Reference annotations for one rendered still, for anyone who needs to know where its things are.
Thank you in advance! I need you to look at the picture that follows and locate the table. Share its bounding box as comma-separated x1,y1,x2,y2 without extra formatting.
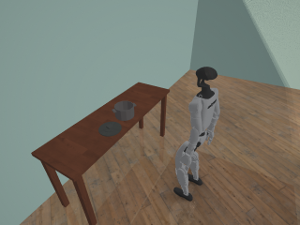
31,82,170,225

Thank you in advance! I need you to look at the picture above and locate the right robot foot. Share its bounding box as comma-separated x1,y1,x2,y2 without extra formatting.
188,173,203,186

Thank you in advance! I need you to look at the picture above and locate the right robot hand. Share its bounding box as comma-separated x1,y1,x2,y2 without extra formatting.
205,130,215,145

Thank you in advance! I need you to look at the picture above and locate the left robot upper arm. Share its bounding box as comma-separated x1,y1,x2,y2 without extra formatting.
188,98,203,136

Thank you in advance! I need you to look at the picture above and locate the left robot forearm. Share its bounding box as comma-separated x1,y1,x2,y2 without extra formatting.
185,128,200,158

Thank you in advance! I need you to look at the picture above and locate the right robot upper arm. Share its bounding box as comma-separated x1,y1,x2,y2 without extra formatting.
210,87,220,117

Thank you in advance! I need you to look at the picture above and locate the left robot hand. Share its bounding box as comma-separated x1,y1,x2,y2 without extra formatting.
179,154,192,171

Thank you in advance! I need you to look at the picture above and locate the left robot shin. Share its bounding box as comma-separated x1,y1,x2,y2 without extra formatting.
175,168,189,196

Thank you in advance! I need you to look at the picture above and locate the right robot forearm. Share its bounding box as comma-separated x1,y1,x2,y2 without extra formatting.
207,115,219,133

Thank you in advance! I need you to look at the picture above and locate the lid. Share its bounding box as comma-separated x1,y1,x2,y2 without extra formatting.
98,121,122,137

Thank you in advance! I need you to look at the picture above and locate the pot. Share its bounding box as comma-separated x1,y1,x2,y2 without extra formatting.
112,100,137,121

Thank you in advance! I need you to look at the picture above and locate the knob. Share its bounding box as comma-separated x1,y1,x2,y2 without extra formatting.
106,124,113,129

